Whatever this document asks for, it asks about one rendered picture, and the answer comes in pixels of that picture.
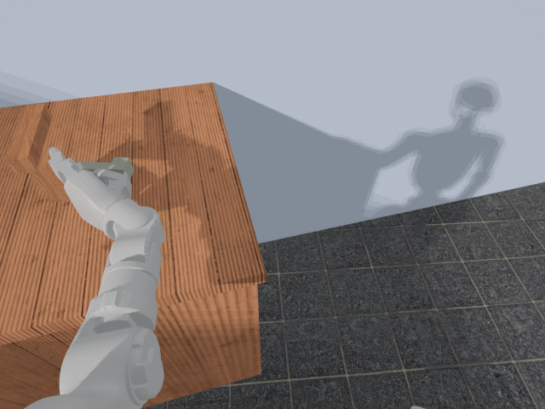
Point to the robot left upper arm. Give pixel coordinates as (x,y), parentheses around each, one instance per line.
(119,369)

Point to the counter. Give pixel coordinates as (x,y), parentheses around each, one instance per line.
(52,260)

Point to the tap lever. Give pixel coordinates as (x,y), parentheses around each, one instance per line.
(119,165)

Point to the robot left forearm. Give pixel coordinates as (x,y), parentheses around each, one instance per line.
(130,280)

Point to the robot left hand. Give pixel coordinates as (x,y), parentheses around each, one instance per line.
(91,194)

